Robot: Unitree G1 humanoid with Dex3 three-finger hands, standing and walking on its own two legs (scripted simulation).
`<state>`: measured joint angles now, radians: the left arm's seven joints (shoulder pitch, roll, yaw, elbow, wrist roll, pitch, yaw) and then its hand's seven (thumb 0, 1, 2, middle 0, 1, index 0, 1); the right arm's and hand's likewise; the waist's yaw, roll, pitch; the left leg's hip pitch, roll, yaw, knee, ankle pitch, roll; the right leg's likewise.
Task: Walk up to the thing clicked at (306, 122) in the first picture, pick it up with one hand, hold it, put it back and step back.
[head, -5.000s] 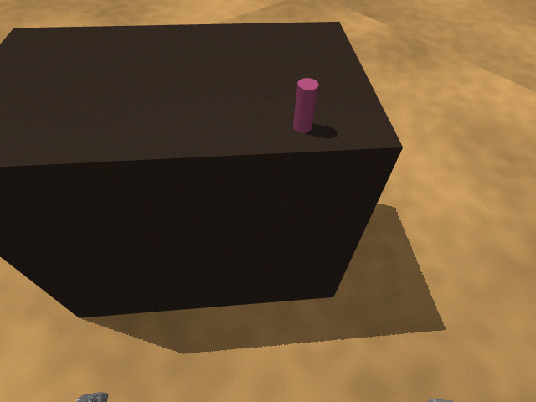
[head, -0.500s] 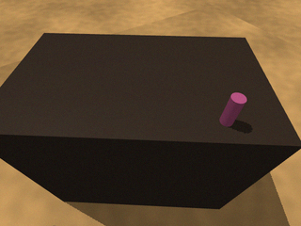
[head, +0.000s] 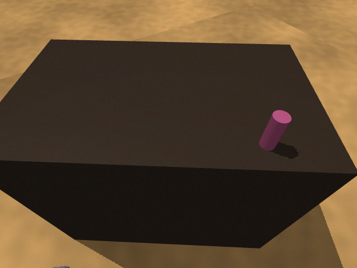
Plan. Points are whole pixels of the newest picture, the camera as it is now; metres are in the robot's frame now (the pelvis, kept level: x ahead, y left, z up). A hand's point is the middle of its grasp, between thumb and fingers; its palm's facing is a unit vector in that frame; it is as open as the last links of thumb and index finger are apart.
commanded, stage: stand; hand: right
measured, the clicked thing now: (273, 131) +0.39 -0.22 +0.07
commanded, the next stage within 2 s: rise first in 0.36 s
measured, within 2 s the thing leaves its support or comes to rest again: neither
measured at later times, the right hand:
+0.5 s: hand out of the picture +0.06 -0.25 -0.16, palm faces -0.03 +0.95 -0.32, open 7.5 cm
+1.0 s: hand (298, 241) +0.17 -0.26 -0.04, palm faces +0.33 +0.87 -0.38, open 16.3 cm
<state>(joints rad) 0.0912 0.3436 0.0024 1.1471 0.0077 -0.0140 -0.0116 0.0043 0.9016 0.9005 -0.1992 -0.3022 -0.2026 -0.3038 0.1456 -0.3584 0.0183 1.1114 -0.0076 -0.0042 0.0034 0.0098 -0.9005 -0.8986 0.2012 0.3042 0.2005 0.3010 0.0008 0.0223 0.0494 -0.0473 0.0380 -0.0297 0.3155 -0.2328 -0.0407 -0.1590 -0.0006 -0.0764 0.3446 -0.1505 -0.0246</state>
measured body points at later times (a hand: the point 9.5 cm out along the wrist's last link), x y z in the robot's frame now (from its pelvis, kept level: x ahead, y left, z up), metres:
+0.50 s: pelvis +0.00 +0.00 +0.00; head +0.01 -0.01 +0.45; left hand +0.08 +0.30 -0.13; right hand +0.06 -0.30 -0.14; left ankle -0.04 +0.15 -0.75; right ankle +0.03 -0.10 -0.75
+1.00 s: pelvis +0.00 +0.02 +0.00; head +0.01 +0.03 +0.45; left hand +0.18 +0.27 -0.09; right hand +0.15 -0.30 -0.02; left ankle -0.04 +0.15 -0.75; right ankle +0.03 -0.10 -0.75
